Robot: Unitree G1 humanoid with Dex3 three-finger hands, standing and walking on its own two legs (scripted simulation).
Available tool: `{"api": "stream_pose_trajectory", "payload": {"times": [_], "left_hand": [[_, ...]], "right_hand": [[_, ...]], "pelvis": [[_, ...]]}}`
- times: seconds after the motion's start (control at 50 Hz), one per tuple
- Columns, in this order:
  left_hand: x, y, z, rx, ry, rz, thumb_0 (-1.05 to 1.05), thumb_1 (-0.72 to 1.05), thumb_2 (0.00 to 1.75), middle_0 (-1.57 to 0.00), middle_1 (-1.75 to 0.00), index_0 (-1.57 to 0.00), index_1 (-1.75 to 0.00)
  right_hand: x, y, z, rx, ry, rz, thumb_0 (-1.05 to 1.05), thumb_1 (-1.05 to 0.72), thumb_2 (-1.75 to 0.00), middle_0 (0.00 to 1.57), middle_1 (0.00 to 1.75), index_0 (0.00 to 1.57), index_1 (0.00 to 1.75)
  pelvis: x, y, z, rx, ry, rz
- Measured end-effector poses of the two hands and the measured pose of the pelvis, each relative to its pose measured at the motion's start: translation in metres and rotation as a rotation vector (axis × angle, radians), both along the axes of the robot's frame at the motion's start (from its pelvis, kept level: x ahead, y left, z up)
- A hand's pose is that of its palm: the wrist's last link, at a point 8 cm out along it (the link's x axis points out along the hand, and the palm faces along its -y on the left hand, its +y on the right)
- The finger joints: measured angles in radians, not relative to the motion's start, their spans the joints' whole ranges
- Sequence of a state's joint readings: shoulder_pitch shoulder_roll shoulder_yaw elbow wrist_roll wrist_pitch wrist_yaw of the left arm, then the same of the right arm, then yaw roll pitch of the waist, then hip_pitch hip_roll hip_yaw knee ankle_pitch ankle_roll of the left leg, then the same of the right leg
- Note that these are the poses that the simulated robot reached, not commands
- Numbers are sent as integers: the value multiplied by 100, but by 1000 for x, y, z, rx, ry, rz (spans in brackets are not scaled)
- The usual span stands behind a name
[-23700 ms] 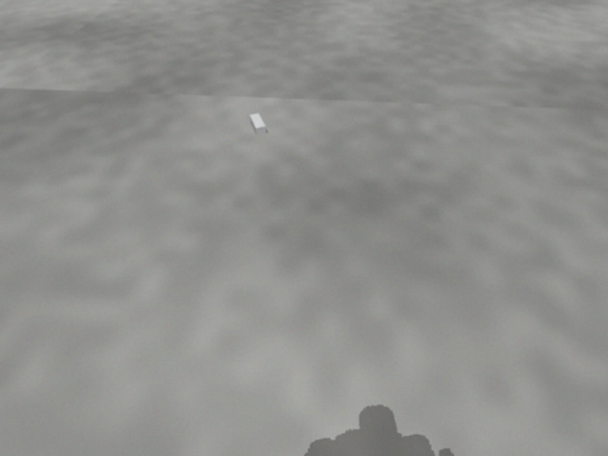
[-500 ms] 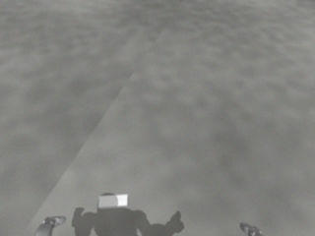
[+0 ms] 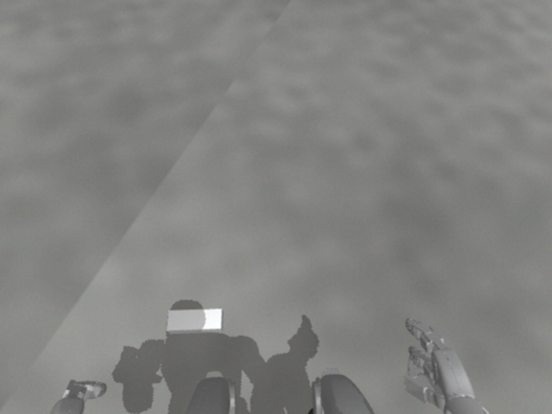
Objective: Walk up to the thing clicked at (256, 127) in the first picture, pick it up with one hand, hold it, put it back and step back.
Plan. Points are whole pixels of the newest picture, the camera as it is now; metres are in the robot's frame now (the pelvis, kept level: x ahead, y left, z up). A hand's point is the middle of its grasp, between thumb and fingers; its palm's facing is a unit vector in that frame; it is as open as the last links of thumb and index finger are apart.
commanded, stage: rise first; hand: left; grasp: from above
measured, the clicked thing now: (196, 321) +0.40 +0.22 -0.64
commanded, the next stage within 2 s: none
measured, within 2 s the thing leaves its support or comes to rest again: neither
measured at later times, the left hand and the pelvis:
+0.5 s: hand (133, 380) +0.22 +0.28 -0.33, palm faces -0.44 -0.50 -0.75, open 14.2 cm; pelvis -0.05 +0.00 -0.18, yaw -1 degrees
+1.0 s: hand (152, 352) +0.29 +0.29 -0.45, palm faces -0.49 -0.17 -0.85, open 14.3 cm; pelvis -0.09 +0.00 -0.29, yaw -4 degrees
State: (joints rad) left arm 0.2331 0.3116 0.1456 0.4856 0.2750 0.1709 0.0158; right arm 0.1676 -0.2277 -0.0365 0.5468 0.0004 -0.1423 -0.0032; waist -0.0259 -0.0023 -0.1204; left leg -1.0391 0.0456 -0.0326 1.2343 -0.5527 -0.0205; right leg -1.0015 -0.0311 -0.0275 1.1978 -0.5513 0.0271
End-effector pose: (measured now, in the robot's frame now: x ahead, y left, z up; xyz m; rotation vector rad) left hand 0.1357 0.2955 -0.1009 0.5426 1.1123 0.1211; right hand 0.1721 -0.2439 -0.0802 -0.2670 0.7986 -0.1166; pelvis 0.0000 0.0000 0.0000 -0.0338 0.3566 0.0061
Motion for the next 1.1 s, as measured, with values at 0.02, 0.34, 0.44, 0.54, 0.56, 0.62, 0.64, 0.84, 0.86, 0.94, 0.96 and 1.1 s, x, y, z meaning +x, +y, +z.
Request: {"api": "stream_pose_trajectory", "payload": {"times": [0.02, 0.34, 0.44, 0.54, 0.56, 0.62, 0.64, 0.84, 0.86, 0.94, 0.96, 1.1], "left_hand": [[0, 0, -3, 6, -2, -8, 0, -55, 100, -7, -106, -6, -106], [46, 11, -105, 179, -78, -340, 0, -54, 98, -8, -106, -7, -105], [78, 11, -149, 266, -143, -473, 0, -55, 100, -9, -105, -8, -105], [106, 7, -187, 338, -187, -576, 0, -56, 101, -9, -105, -8, -105], [110, 6, -194, 351, -195, -593, 0, -57, 102, -9, -105, -8, -105], [123, 5, -211, 388, -213, -641, 0, -57, 103, -9, -104, -8, -105], [126, 5, -216, 399, -215, -655, 0, -57, 103, -9, -104, -8, -105], [151, 4, -258, 455, -231, -803, 0, -56, 106, -8, -102, -6, -103], [152, 3, -262, 459, -234, -817, 0, -56, 106, -7, -101, -6, -102], [159, 0, -278, 477, -252, -866, 0, -56, 107, -7, -99, -5, -100], [161, 0, -282, 483, -256, -877, 0, -56, 107, -7, -99, -5, -100], [175, -3, -304, 529, -284, -926, 0, -57, 107, -7, -96, -5, -97]], "right_hand": [[2, 1, -4, 2, -7, 6, 1, -89, -90, 21, 30, 21, 30], [6, -9, -114, -17, 2, 77, 1, -89, -90, 21, 30, 21, 30], [-14, -20, -173, -29, 72, 68, 1, -90, -90, 21, 30, 21, 30], [-48, -27, -228, -27, 173, 46, 1, -91, -91, 21, 30, 21, 30], [-56, -28, -238, -26, 194, 41, 1, -92, -91, 21, 30, 21, 30], [-82, -30, -263, -22, 257, 19, 1, -92, -91, 21, 30, 21, 30], [-91, -30, -270, -21, 277, 10, 1, -92, -91, 21, 30, 21, 30], [-163, -33, -308, -33, 431, -64, 1, -89, -90, 21, 30, 21, 30], [-168, -34, -309, -37, 443, -68, 1, -89, -90, 21, 30, 21, 30], [-181, -36, -316, -54, 482, -74, 1, -88, -90, 21, 30, 21, 30], [-183, -36, -317, -58, 490, -73, 1, -88, -90, 21, 30, 21, 30], [-184, -39, -329, -85, 521, -60, 1, -89, -90, 21, 30, 21, 30]], "pelvis": [[-1, 0, -4, -1, 9, 0], [-28, -2, -106, -3, 177, -4], [-43, -4, -153, -5, 217, -11], [-59, -4, -194, -9, 233, -21], [-62, -4, -202, -11, 233, -23], [-71, -5, -222, -14, 231, -28], [-73, -5, -228, -15, 229, -30], [-89, -2, -270, -33, 205, -38], [-90, -1, -273, -35, 203, -39], [-91, 0, -285, -44, 199, -41], [-91, 1, -288, -46, 198, -41], [-90, 2, -305, -56, 196, -44]]}}
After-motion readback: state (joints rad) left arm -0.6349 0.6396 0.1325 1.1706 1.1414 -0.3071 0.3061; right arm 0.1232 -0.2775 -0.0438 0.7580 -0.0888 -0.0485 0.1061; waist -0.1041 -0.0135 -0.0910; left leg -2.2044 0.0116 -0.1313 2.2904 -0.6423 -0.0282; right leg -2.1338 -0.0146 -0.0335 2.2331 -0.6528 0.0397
